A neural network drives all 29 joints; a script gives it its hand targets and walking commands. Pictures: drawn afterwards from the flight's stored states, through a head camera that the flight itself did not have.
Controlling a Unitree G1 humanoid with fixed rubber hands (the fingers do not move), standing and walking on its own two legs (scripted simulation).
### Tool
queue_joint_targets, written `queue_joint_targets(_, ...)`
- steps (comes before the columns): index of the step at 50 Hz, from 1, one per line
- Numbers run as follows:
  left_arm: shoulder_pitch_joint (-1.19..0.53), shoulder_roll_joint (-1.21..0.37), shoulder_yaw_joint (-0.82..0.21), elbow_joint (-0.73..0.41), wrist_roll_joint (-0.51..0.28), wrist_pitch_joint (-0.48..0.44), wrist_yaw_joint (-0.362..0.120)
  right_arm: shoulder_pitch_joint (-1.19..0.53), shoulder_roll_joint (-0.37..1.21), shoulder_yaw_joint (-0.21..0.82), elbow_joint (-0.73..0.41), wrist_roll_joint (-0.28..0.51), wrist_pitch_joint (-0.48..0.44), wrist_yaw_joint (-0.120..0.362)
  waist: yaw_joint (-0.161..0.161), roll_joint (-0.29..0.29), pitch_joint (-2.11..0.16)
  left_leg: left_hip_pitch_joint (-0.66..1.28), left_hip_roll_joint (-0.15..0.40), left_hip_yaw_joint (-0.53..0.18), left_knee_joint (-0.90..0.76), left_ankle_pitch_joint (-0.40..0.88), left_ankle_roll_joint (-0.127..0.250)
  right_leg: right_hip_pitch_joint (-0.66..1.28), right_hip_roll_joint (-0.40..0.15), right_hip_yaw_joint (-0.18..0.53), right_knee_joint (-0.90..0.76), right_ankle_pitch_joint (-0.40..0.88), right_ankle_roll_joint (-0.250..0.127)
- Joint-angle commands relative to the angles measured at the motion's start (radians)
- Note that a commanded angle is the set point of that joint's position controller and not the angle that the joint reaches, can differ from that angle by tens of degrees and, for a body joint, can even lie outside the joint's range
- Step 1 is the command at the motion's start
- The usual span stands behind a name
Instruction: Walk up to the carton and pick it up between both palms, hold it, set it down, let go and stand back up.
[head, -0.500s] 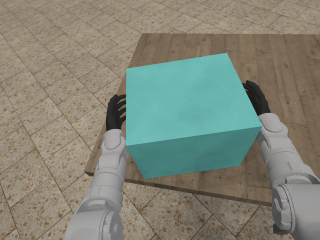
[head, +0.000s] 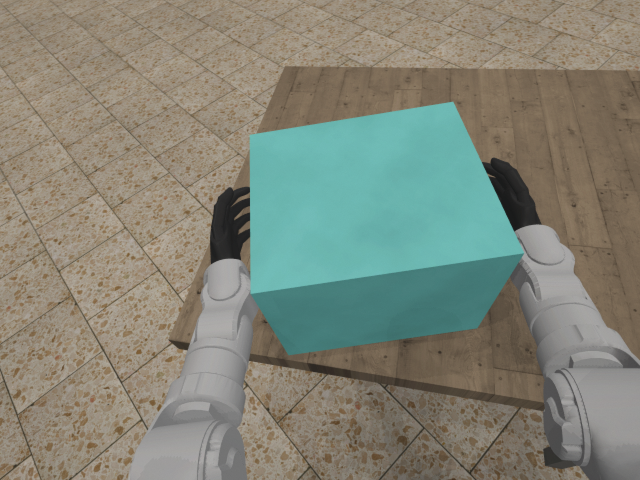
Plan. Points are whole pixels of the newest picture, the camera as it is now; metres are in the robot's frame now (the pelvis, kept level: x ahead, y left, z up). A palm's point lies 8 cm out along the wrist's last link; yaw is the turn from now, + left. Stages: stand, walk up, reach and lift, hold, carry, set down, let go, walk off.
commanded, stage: reach and lift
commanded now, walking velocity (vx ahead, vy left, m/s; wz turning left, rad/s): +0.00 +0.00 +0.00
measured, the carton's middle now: (366, 234) +0.43 +0.03 +0.02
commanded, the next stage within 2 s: none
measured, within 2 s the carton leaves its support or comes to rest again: neither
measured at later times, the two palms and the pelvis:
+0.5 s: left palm (219, 251) +0.35 +0.20 +0.07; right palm (517, 215) +0.44 -0.15 +0.08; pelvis +0.00 +0.00 +0.00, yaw +0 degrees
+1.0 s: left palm (201, 228) +0.35 +0.20 +0.13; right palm (539, 222) +0.39 -0.16 +0.12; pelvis -0.02 +0.00 +0.00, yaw +0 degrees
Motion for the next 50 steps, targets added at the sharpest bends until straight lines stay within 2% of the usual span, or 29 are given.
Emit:
queue_joint_targets(1, -0.605, -0.436, -0.349, -0.093, 0.02, -0.088, -0.107, -0.621, 0.579, 0.251, -0.161, -0.085, -0.122, 0.092, -0.012, -0.214, -0.667, -0.014, -0.071, 0.033, -0.076, 0.317, 0.016, 0.655, 0.033, -0.062, -0.008, 0.365, 0.025)
queue_joint_targets(13, -0.668, -0.455, -0.434, -0.186, -0.021, -0.029, -0.091, -0.63, 0.594, 0.271, -0.193, -0.045, -0.071, 0.096, -0.034, -0.165, -0.727, 0.054, -0.076, 0.013, -0.059, 0.309, 0.004, 0.602, 0.038, -0.074, -0.025, 0.334, 0.017)
queue_joint_targets(23, -0.71, -0.502, -0.542, -0.304, -0.085, 0.048, -0.095, -0.656, 0.694, 0.345, -0.356, 0.031, 0.005, 0.07, -0.068, -0.174, -0.804, 0.069, -0.097, -0.017, -0.029, 0.387, 0.001, 0.697, 0.038, -0.062, -0.003, 0.478, 0.029)
queue_joint_targets(26, -0.733, -0.509, -0.55, -0.327, -0.095, 0.078, -0.102, -0.677, 0.723, 0.351, -0.399, 0.05, 0.035, 0.059, -0.079, -0.174, -0.785, 0.061, -0.105, -0.024, -0.036, 0.374, 0.006, 0.723, 0.033, -0.057, -0.007, 0.474, 0.035)
queue_joint_targets(31, -0.798, -0.511, -0.534, -0.346, -0.101, 0.132, -0.116, -0.726, 0.758, 0.328, -0.422, 0.069, 0.088, 0.05, -0.093, -0.159, -0.705, 0.06, -0.114, -0.031, -0.06, 0.309, 0.015, 0.731, 0.024, -0.05, -0.026, 0.39, 0.041)
queue_joint_targets(37, -0.889, -0.491, -0.466, -0.291, -0.087, 0.193, -0.135, -0.8, 0.781, 0.245, -0.38, 0.063, 0.149, 0.053, -0.111, -0.148, -0.537, 0.041, -0.115, -0.029, -0.112, 0.114, 0.039, 0.679, 0.003, -0.038, -0.066, 0.158, 0.045)
queue_joint_targets(40, -0.902, -0.474, -0.41, -0.23, -0.066, 0.225, -0.147, -0.835, 0.793, 0.201, -0.356, 0.052, 0.173, 0.055, -0.108, -0.14, -0.444, 0.027, -0.114, -0.023, -0.142, 0.003, 0.056, 0.652, -0.012, -0.03, -0.087, 0.021, 0.042)
queue_joint_targets(45, -0.85, -0.421, -0.305, -0.127, -0.011, 0.297, -0.172, -0.86, 0.797, 0.159, -0.356, 0.03, 0.22, 0.055, -0.084, -0.131, -0.338, 0.017, -0.118, -0.01, -0.174, -0.117, 0.079, 0.637, -0.031, -0.018, -0.113, -0.155, 0.031)
queue_joint_targets(47, -0.844, -0.416, -0.291, -0.121, -0.006, 0.318, -0.178, -0.884, 0.798, 0.156, -0.389, 0.025, 0.228, 0.053, -0.079, -0.129, -0.357, 0.013, -0.121, -0.007, -0.17, -0.122, 0.081, 0.646, -0.036, -0.015, -0.113, -0.167, 0.026)
queue_joint_targets(50, -0.856, -0.445, -0.342, -0.168, -0.04, 0.319, -0.178, -0.928, 0.825, 0.194, -0.485, 0.046, 0.223, 0.042, -0.088, -0.121, -0.464, 0.018, -0.124, -0.014, -0.152, -0.06, 0.073, 0.696, -0.029, -0.019, -0.092, -0.051, 0.028)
